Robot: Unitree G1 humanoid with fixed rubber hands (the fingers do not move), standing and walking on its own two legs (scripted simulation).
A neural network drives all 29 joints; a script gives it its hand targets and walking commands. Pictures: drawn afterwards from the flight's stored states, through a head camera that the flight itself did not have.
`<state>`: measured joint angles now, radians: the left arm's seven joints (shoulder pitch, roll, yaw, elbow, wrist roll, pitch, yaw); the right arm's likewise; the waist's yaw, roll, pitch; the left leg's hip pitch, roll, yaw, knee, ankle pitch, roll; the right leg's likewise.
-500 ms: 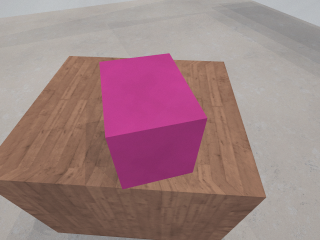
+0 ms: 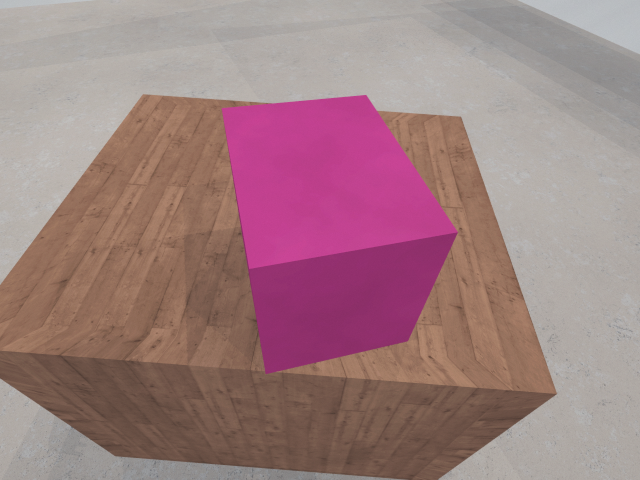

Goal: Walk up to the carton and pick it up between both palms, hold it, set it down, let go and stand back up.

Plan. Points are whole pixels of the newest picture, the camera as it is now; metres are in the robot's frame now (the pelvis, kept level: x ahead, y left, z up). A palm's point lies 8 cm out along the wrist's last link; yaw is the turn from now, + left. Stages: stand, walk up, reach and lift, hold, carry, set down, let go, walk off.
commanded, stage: walk up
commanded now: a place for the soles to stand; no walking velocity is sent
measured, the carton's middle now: (318, 228) +0.47 +0.01 +0.04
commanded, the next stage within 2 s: reach and lift in 1.28 s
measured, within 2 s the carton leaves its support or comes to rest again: neither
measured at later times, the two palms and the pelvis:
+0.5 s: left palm out of the picture +0.10 +0.31 -0.09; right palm out of the picture +0.12 -0.30 -0.09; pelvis +0.02 +0.01 +0.01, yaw -3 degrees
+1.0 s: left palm out of the picture +0.12 +0.29 -0.09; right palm out of the picture +0.05 -0.31 -0.11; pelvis +0.02 -0.01 +0.02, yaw -4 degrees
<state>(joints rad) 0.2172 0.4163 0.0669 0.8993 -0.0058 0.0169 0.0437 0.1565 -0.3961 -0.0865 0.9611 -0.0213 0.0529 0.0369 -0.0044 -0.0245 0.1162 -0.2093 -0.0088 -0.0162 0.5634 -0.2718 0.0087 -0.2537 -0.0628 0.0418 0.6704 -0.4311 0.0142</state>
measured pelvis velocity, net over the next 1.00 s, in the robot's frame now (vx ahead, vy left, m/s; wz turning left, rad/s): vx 0.02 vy -0.01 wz -0.07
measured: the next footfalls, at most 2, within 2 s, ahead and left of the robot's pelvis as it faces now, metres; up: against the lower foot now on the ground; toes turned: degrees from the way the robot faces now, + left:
none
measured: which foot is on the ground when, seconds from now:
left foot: down 0.00-1.00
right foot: down 0.00-1.00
